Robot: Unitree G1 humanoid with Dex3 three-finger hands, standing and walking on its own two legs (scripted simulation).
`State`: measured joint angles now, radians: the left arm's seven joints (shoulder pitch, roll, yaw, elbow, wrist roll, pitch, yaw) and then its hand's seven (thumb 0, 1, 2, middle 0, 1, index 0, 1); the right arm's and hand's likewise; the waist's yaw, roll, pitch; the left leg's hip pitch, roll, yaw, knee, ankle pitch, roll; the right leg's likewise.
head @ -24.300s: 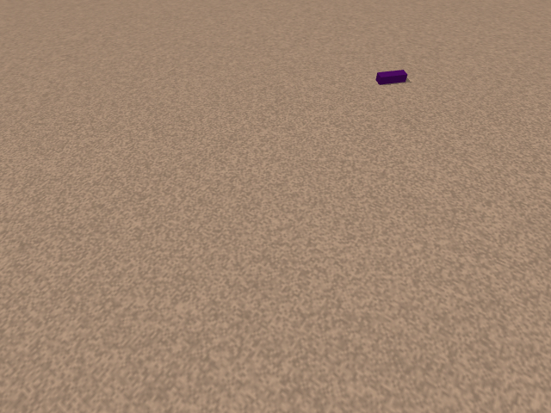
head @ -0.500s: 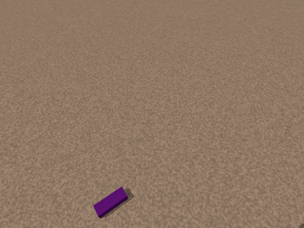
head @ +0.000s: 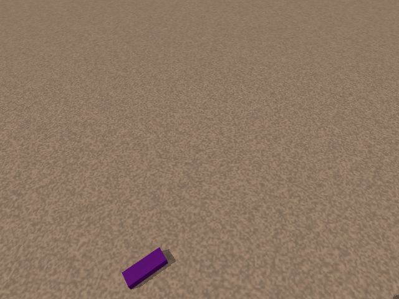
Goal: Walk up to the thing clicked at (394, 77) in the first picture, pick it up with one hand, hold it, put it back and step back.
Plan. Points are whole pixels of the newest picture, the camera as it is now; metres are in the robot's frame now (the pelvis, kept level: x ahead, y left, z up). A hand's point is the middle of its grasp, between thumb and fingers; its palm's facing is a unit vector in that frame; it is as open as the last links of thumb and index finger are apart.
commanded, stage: stand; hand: left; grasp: from above
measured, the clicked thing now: (145, 267) +0.39 +0.28 -0.75
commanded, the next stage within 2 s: rise first in 0.12 s
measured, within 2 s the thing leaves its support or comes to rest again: neither
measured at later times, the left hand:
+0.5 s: hand out of the picture +0.15 +0.26 -0.17, palm faces -0.03 -0.93 -0.36, open 9.7 cm
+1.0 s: hand out of the picture +0.11 +0.28 -0.25, palm faces -0.14 -0.83 -0.54, open 14.3 cm
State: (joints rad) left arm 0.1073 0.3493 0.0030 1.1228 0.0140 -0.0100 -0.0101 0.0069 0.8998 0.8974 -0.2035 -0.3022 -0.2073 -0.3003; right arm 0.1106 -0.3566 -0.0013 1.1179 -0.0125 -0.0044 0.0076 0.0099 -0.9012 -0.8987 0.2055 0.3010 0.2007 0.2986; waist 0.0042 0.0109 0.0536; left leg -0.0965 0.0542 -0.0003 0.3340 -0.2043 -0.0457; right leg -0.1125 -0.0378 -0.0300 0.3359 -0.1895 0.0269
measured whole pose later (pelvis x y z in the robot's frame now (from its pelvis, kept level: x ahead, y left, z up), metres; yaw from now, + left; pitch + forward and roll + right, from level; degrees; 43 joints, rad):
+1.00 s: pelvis -0.03 +0.02 -0.10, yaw -1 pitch +18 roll -2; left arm 0.18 0.28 0.16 0.56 0.32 0.19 0.10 0.00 -0.57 1.01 -0.09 -1.03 -0.08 -1.05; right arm 0.17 -0.22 -0.05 0.60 -0.01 -0.14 -0.01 0.01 -0.89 -0.89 0.21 0.30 0.20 0.30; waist -0.01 0.00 -0.09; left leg -0.96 0.05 -0.03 1.18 -0.55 -0.02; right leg -0.95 -0.05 -0.01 1.13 -0.50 0.05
